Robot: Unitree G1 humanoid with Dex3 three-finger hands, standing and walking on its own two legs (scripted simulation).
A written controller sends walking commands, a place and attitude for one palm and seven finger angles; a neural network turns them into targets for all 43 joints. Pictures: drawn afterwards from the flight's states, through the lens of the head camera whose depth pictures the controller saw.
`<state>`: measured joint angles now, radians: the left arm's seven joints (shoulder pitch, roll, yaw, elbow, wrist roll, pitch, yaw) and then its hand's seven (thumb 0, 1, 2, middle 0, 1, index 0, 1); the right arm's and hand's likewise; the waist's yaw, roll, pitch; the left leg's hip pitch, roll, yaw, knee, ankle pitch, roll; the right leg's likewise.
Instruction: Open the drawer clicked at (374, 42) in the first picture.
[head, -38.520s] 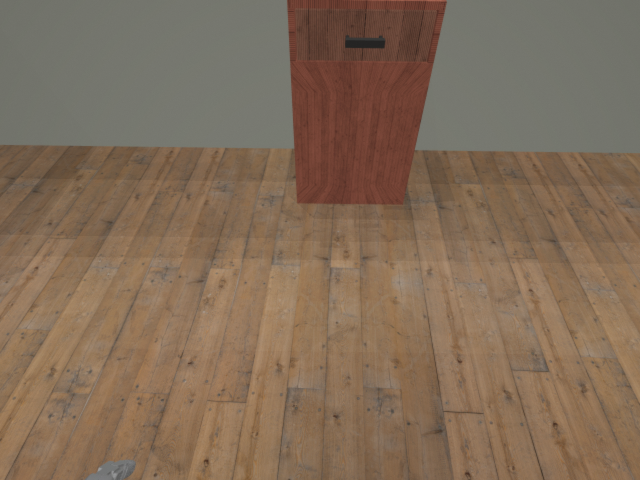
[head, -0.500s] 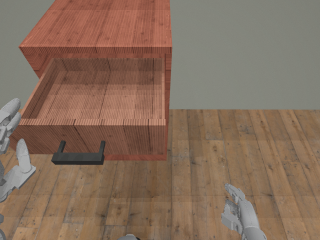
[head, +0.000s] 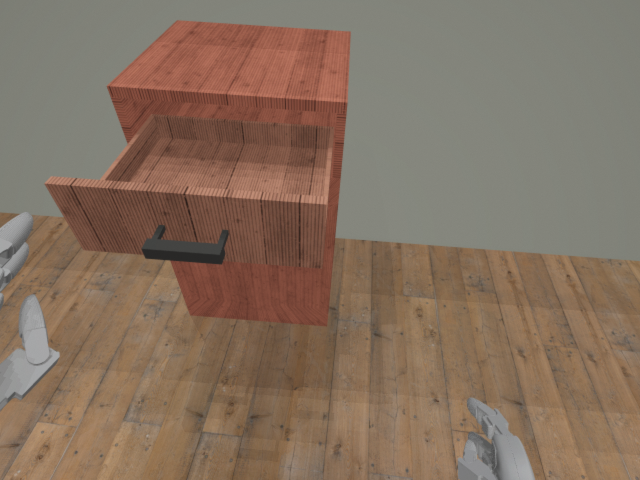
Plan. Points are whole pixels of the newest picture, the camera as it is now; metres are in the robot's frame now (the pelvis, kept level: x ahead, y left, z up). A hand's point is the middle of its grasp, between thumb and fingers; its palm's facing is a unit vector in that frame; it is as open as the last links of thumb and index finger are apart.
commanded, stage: stop stepping back and stand still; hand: left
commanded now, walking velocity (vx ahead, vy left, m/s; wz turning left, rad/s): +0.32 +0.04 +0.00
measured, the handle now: (188, 242) +0.48 +0.25 +0.00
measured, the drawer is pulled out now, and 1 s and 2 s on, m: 0.30 0.30 0.30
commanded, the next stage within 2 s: let the arm hang, fingers relaxed in 0.78 s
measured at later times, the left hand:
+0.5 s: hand out of the picture +0.05 +0.21 +0.18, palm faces +0.42 -0.75 -0.50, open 7.4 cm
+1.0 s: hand out of the picture +0.08 +0.20 +0.04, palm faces +0.25 -0.88 -0.42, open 7.4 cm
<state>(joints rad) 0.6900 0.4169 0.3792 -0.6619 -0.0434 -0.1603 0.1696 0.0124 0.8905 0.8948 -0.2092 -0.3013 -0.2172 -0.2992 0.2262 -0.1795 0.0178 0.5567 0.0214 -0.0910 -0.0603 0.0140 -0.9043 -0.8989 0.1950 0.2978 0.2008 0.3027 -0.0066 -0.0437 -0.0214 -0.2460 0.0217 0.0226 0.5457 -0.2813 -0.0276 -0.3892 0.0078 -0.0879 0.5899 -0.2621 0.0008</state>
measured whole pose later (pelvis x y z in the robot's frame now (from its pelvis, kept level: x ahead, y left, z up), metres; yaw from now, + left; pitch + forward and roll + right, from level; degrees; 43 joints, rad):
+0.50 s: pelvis -0.12 -0.04 +0.00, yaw +1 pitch +0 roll +1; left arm 0.64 0.42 0.41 -0.54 -0.02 -0.20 0.15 0.01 0.89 0.89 -0.21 -0.30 -0.22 -0.30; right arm 0.35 -0.20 0.01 0.64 0.01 -0.11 -0.07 0.01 -0.90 -0.90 0.20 0.30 0.20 0.30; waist -0.02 0.01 -0.08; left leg -0.36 0.05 0.04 0.60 -0.26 0.02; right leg -0.29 -0.03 -0.08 0.71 -0.45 -0.01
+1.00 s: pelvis -0.14 -0.04 +0.00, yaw +4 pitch +1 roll +1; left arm 0.31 0.28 0.17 0.01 0.04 -0.02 0.06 0.00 0.90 0.90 -0.20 -0.30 -0.20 -0.30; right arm 0.20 -0.24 -0.02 0.70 -0.03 -0.08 -0.01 0.01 -0.90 -0.90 0.19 0.30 0.20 0.30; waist -0.03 0.04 -0.03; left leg -0.32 0.00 0.01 0.55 -0.25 0.00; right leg -0.45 -0.01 -0.02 0.90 -0.55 0.02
